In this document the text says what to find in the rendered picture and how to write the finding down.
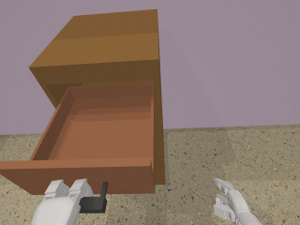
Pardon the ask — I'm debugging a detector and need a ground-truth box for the cabinet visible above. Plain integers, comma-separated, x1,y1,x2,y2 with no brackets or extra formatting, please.
29,9,166,185

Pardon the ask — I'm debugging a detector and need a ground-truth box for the right robot forearm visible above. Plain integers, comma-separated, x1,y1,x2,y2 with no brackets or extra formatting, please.
234,212,262,225

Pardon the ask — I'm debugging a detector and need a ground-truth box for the drawer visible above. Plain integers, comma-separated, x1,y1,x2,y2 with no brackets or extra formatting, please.
0,82,156,195

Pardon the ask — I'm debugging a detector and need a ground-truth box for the robot right hand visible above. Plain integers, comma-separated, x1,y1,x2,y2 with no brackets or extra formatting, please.
213,178,250,225

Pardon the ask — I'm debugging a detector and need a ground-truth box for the robot left hand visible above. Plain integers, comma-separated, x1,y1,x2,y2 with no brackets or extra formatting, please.
31,178,94,225

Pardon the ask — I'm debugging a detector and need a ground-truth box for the handle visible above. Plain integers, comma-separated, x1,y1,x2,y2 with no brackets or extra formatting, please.
79,181,108,214

